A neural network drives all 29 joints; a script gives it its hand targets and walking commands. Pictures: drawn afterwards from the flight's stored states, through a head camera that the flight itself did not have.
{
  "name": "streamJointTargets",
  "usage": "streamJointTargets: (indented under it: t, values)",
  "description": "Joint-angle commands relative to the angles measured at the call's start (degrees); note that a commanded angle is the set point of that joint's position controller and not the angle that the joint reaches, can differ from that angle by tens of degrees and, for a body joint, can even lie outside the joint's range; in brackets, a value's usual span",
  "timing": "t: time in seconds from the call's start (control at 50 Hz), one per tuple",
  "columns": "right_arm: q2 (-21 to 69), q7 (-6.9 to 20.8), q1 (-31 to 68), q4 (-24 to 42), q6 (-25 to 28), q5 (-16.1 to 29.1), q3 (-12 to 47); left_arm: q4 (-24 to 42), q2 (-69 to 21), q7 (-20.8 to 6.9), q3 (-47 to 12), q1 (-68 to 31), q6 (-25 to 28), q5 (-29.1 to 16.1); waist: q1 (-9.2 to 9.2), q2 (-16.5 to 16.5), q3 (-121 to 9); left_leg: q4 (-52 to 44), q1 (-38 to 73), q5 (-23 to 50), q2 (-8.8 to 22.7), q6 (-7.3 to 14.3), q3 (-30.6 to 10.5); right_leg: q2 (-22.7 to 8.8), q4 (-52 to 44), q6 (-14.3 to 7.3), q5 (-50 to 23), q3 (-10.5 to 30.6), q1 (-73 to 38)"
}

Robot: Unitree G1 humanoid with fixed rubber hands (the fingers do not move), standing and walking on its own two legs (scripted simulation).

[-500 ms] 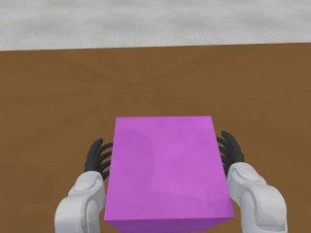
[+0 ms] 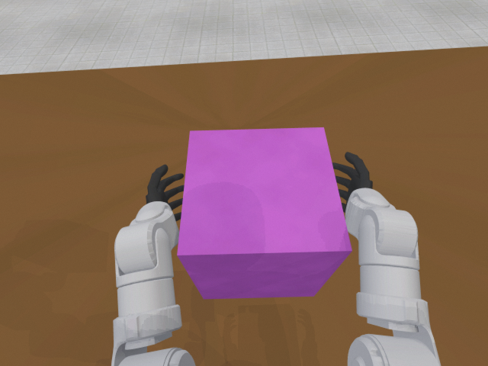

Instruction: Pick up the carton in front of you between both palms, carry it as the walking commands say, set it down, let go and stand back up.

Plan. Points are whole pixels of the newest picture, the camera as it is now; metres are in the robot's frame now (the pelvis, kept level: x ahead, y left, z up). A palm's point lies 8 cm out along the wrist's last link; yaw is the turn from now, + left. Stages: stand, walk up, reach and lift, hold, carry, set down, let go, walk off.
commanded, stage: carry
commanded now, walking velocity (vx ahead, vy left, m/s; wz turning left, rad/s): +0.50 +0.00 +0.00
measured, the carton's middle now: (257, 221) +0.34 -0.01 +0.02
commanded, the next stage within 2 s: none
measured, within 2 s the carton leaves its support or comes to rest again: neither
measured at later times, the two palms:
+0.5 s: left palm (154, 149) +0.48 +0.18 +0.08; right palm (314, 125) +0.51 -0.13 +0.09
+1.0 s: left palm (164, 79) +0.79 +0.21 +0.04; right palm (279, 71) +0.78 -0.10 +0.04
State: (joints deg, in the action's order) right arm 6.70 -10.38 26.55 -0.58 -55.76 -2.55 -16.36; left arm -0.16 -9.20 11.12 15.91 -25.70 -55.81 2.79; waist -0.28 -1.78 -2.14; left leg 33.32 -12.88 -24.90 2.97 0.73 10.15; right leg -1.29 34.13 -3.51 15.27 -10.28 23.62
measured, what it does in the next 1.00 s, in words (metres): goes down: right foot, then left foot 0.04 m lower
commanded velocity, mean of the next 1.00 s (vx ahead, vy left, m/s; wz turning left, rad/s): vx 0.50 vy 0.00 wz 0.00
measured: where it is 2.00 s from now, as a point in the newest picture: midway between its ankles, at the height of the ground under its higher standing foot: (242, 187)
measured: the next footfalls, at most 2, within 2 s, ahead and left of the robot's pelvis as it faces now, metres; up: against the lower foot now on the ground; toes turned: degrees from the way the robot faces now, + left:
right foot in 0.30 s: +0.14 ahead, -0.08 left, +0.00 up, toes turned -4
left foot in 0.70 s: +0.43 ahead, +0.09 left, -0.04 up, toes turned +4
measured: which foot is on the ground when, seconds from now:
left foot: down 0.00-0.32, up 0.34-0.68, down 0.70-1.00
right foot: down 0.00-0.16, up 0.18-0.28, down 0.30-0.68, up 0.70-1.00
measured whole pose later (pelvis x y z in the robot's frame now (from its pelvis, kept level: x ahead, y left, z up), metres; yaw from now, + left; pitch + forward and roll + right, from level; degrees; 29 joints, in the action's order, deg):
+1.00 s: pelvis +0.47 +0.07 -0.03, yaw -1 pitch +4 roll -2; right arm 8.5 -8.6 21.3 -0.3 -51.5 -0.6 -15.5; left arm 2.8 -10.0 11.8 15.7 -20.5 -53.8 3.0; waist -2.7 -0.4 -0.6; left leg 28.4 -11.6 -11.7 -4.2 9.2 7.8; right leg -3.0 54.4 -1.8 7.3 -1.6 39.4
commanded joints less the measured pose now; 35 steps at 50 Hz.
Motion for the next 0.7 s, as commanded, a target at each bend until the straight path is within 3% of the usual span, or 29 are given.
streamJointTargets:
  t: [0.0,0.04,0.06,0.08,0.1,0.12,0.14,0.16,0.18,0.2,0.22,0.24,0.26,0.28,0.3,0.32,0.34,0.36,0.4,0.44,0.5,0.54,0.56,0.58,0.6,0.62,0.64,0.66,0.68]
  values:
    - [47.0,0.2,27.0,5.7,2.3,9.1,35.9,8.4,-42.1,0.0,-35.0,-30.1,3.0,-8.4,1.06,7.2,-27.0,2.9,-2.3,2.5,-0.1,1.6,-2.7,-11.0,-0.5,-7.8,-21.7,15.6,-24.8]
    - [45.6,0.2,24.0,6.9,2.1,8.7,36.0,10.3,-41.6,0.2,-36.3,-28.4,2.8,-8.5,0.98,6.0,-25.4,1.6,-1.5,1.4,-0.1,1.9,-3.4,-11.4,0.6,-8.4,-17.7,16.2,-21.7]
    - [44.8,0.2,22.9,7.3,2.0,8.4,36.0,10.8,-41.4,0.2,-37.0,-27.9,2.6,-8.5,0.41,4.0,-24.2,0.8,1.8,3.8,0.5,2.3,-4.4,-10.5,3.1,-7.7,-17.0,14.6,-17.2]
    - [43.9,0.2,21.9,7.4,1.8,8.1,36.1,11.1,-41.3,0.1,-37.6,-27.4,2.2,-8.6,-0.58,-0.1,-22.8,0.2,7.7,10.9,2.3,2.9,-6.4,-8.3,7.8,-5.9,-17.0,10.7,-9.7]
    - [42.8,0.2,20.5,6.8,1.5,7.5,35.9,11.0,-41.2,0.0,-38.3,-26.8,1.7,-8.8,-1.83,-6.9,-20.7,-0.3,15.3,26.0,6.6,4.3,-10.9,-4.7,14.4,-3.0,-13.8,4.7,0.6]
    - [41.4,0.1,19.5,6.4,1.3,6.5,35.2,10.8,-40.9,-0.3,-39.0,-26.6,1.3,-8.9,-3.10,-13.0,-17.3,-1.0,23.3,44.4,11.2,6.6,-14.9,-1.5,17.7,-0.1,-1.9,-1.0,12.3]
    - [40.5,0.0,18.8,6.4,1.0,5.8,34.7,10.3,-40.6,-0.4,-39.3,-27.3,1.1,-8.9,-4.64,-14.1,-14.0,-1.3,30.1,54.9,12.6,8.5,-18.2,1.1,17.5,0.7,14.6,-1.3,22.7]
    - [40.0,-0.1,18.7,6.8,1.0,5.6,34.5,10.9,-40.2,-0.5,-39.4,-28.5,1.1,-9.2,-5.89,-12.8,-12.9,-1.0,33.3,59.6,13.4,10.0,-20.6,1.6,18.1,0.5,17.7,-0.2,27.5]
    - [39.8,-0.1,19.6,7.6,1.0,5.7,35.0,10.4,-39.8,-0.4,-38.6,-29.1,1.2,-9.1,-6.41,-7.9,-11.3,-0.9,32.3,62.2,13.3,10.3,-20.7,2.2,17.5,0.4,17.5,0.0,27.5]
    - [40.4,0.0,22.1,9.3,1.2,6.8,36.3,9.6,-39.7,-0.3,-37.3,-28.4,1.4,-8.7,-5.31,-4.5,-11.1,0.2,28.5,63.9,12.1,9.4,-18.2,3.2,13.8,0.2,15.4,-0.4,22.5]
    - [41.4,0.3,26.0,11.6,1.5,8.5,38.2,8.3,-40.1,-0.1,-35.8,-26.2,1.8,-8.0,-1.90,-2.4,-13.0,3.9,21.3,64.8,9.5,6.8,-11.8,4.3,6.1,-0.2,10.1,-1.3,10.9]
    - [42.0,0.6,28.4,13.0,1.8,10.2,40.1,7.0,-40.2,0.1,-33.9,-24.2,2.1,-6.5,3.95,-1.0,-17.7,13.0,11.0,62.5,7.4,3.1,-4.2,4.5,-2.3,-1.0,1.6,-1.4,-8.5]
    - [42.3,0.7,29.4,13.4,2.1,11.3,40.6,6.2,-39.2,0.5,-32.3,-21.5,2.4,-5.4,9.43,6.0,-22.2,28.8,-7.2,46.9,3.6,-0.3,-1.4,-1.3,-5.3,-5.0,-2.1,9.8,-30.2]
    - [43.9,0.9,28.4,14.0,2.4,11.3,41.2,5.2,-37.7,0.8,-31.8,-20.4,2.8,-5.1,6.98,23.9,-23.5,41.5,-23.0,-3.3,-6.8,-2.1,-3.2,-16.2,-11.1,-12.3,-26.1,36.2,-39.8]
    - [43.4,0.9,29.2,13.1,2.5,11.9,41.3,6.8,-38.4,1.1,-32.0,-20.0,3.1,-5.1,7.82,18.2,-21.2,45.8,-30.5,-9.8,-7.1,-0.1,-8.6,-17.5,-9.2,-17.1,-42.4,41.0,-42.0]
    - [43.8,0.9,28.0,11.2,3.0,11.6,39.3,9.8,-39.2,0.9,-33.6,-23.4,3.3,-5.9,8.39,10.7,-19.9,48.4,-33.9,-10.7,-4.6,1.1,-12.1,-16.3,-6.4,-15.8,-44.4,36.3,-42.2]
    - [44.1,0.7,26.7,10.7,3.5,11.2,38.3,12.7,-41.0,0.6,-36.0,-25.6,3.6,-7.7,7.01,5.1,-19.2,45.2,-34.7,-7.8,-2.3,1.6,-12.6,-15.6,-6.0,-13.6,-40.5,33.2,-40.7]
    - [44.3,0.3,24.8,10.4,4.0,9.9,36.6,14.9,-42.6,0.1,-39.0,-29.0,4.0,-10.5,5.56,2.4,-18.9,40.0,-34.8,-5.1,-0.7,1.6,-12.8,-14.8,-6.3,-11.0,-34.9,30.3,-39.2]
    - [41.9,-0.9,20.1,9.0,4.3,5.8,32.7,17.0,-42.9,-1.0,-43.2,-32.3,4.4,-15.2,3.84,3.6,-18.6,29.5,-30.8,-0.5,-0.3,1.4,-10.3,-13.7,-9.2,-8.7,-29.5,25.1,-34.7]
    - [39.1,-1.8,17.1,8.3,3.9,2.6,31.1,16.6,-41.4,-1.5,-44.6,-31.6,4.0,-17.0,4.34,4.8,-16.0,17.9,-26.2,4.7,-1.2,1.1,-7.1,-11.7,-11.6,-8.3,-30.2,20.5,-28.7]
    - [36.6,-1.9,15.4,9.0,2.0,2.5,31.6,13.7,-38.4,-1.1,-42.6,-26.5,2.4,-15.0,4.53,9.6,-13.6,2.4,-15.2,19.2,-4.3,1.6,-1.8,-7.7,-12.4,-5.1,-35.6,12.9,-22.3]
    - [35.9,-1.3,17.4,10.8,0.9,4.3,32.7,11.2,-38.0,-0.7,-40.7,-23.5,1.2,-13.2,2.45,12.0,-15.0,-3.2,-8.4,26.5,-5.3,2.3,-0.5,-7.7,-7.4,-3.3,-40.8,9.1,-22.5]
    - [35.8,-1.0,18.5,11.2,0.4,5.2,33.4,9.9,-37.9,-0.5,-39.7,-22.3,0.6,-12.1,0.60,11.5,-16.1,-6.5,-3.5,30.1,-5.9,2.4,0.3,-7.0,-3.0,-2.0,-42.1,6.8,-22.2]
    - [35.8,-0.7,19.3,11.2,-0.1,6.1,33.9,8.9,-37.8,-0.3,-38.5,-21.6,0.2,-10.6,-1.70,10.0,-18.1,-8.6,3.5,33.4,-6.0,2.2,0.5,-5.8,4.4,-0.5,-40.4,4.9,-20.4]
    - [35.9,-0.2,20.0,10.6,-0.6,7.0,34.4,8.2,-37.7,0.0,-37.4,-21.4,-0.3,-8.8,-3.94,5.9,-19.6,-9.5,11.8,33.7,-4.2,2.1,-0.4,-3.7,13.9,0.7,-31.1,4.0,-15.2]
    - [36.0,0.3,21.0,9.7,-1.0,8.1,34.6,7.9,-37.2,0.5,-36.0,-22.6,-0.7,-7.4,-5.40,-0.5,-18.8,-8.2,20.1,31.1,1.3,3.4,-6.0,-1.0,24.9,0.7,-8.6,6.1,-3.7]
    - [34.9,0.4,21.1,7.0,-1.3,8.4,34.0,7.1,-36.3,1.0,-34.0,-23.2,-1.4,-5.8,-3.60,-10.8,-17.6,-6.4,24.6,40.8,11.5,6.2,-20.7,4.5,36.2,1.8,14.3,6.9,8.0]
    - [35.3,0.2,21.0,5.4,-1.3,8.1,33.7,6.1,-34.7,1.4,-32.3,-21.8,-2.2,-4.0,-3.02,-13.4,-20.4,-8.4,23.2,35.0,16.2,9.9,-34.3,4.4,42.3,1.4,13.5,11.2,12.5]
    - [36.2,0.1,22.2,4.5,-1.3,8.2,33.5,5.3,-35.1,1.5,-32.0,-23.8,-2.4,-3.8,-2.95,-11.1,-18.6,-11.5,19.3,21.5,17.0,11.9,-40.7,3.7,44.0,0.3,12.3,11.9,17.1]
